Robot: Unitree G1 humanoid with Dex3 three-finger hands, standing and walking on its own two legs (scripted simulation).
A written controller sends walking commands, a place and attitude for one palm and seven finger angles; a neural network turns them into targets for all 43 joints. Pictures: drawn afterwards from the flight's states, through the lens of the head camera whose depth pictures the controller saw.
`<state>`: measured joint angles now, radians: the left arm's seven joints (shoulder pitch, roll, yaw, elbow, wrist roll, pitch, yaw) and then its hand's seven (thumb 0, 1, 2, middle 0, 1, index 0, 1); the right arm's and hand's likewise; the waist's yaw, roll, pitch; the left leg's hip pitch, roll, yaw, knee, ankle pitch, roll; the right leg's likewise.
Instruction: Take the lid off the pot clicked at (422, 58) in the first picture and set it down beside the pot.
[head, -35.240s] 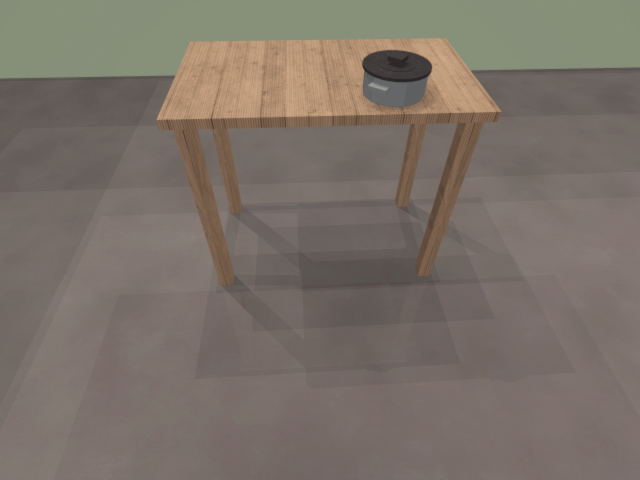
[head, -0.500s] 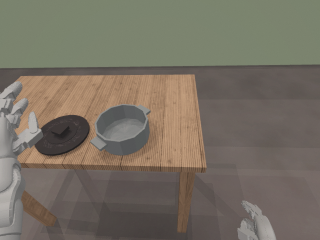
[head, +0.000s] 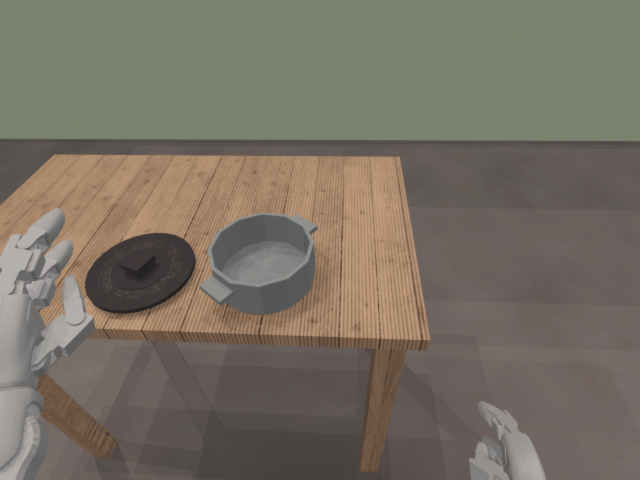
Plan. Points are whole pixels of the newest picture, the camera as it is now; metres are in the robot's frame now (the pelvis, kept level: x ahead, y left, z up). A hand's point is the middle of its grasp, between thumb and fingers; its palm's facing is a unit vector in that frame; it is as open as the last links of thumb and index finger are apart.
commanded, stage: draw the hand back to the body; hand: left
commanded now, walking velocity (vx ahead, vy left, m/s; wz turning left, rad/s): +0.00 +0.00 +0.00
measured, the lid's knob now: (138, 261) +0.44 +0.37 +0.00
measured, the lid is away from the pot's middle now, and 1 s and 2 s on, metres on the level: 0.22 0.22 0.22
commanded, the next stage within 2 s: step back with the hand held close in 0.30 s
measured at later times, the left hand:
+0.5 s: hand (32, 346) +0.17 +0.27 +0.19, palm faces +0.42 -0.83 -0.37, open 7.4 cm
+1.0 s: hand out of the picture +0.12 +0.30 +0.17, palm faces +0.35 -0.80 -0.49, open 7.4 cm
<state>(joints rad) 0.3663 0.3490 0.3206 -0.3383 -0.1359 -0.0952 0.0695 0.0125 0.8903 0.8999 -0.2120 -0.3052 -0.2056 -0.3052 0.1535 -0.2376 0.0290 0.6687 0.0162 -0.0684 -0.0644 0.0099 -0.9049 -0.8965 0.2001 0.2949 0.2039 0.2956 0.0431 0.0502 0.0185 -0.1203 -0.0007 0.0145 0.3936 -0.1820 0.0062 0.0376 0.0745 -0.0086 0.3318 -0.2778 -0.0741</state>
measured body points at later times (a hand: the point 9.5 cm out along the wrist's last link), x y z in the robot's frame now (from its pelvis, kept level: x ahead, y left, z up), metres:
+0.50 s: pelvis -0.01 +0.02 +0.00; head -0.04 +0.01 +0.45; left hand +0.14 +0.31 +0.21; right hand +0.19 -0.19 -0.08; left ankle +0.03 +0.12 -0.74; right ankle -0.05 -0.07 -0.74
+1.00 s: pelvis -0.06 +0.06 -0.01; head -0.05 +0.06 +0.44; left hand +0.09 +0.34 +0.20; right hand +0.11 -0.17 -0.09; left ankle +0.03 +0.12 -0.74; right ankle -0.06 -0.07 -0.74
